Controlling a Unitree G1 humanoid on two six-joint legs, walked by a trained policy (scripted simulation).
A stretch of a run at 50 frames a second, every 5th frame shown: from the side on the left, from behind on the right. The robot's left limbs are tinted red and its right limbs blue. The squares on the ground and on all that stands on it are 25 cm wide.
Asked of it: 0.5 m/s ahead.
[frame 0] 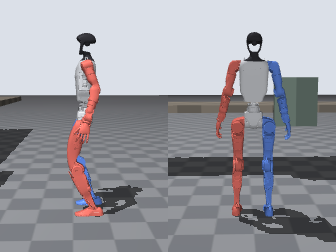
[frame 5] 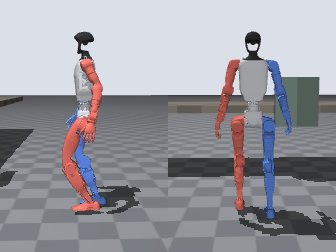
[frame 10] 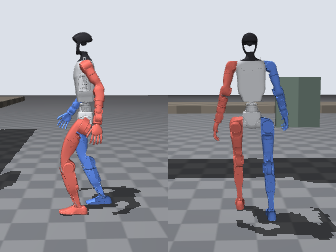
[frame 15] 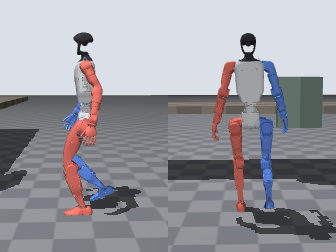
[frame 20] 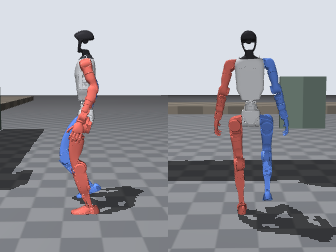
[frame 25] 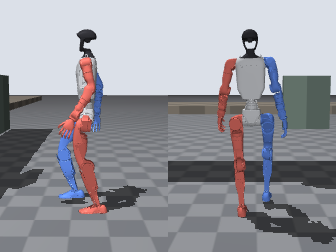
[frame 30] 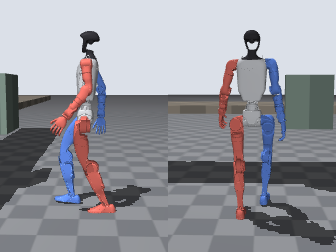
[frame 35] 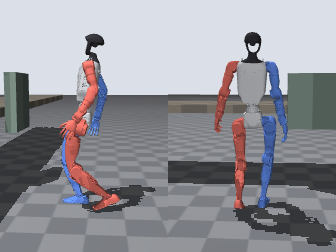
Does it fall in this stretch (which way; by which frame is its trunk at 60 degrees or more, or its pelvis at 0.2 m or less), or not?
no
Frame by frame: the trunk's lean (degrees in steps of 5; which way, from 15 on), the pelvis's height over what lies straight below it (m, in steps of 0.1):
0: 0, 0.8
5: 0, 0.8
10: 5, 0.8
15: 5, 0.8
20: 5, 0.8
25: 0, 0.8
30: 5, 0.8
35: 10, 0.7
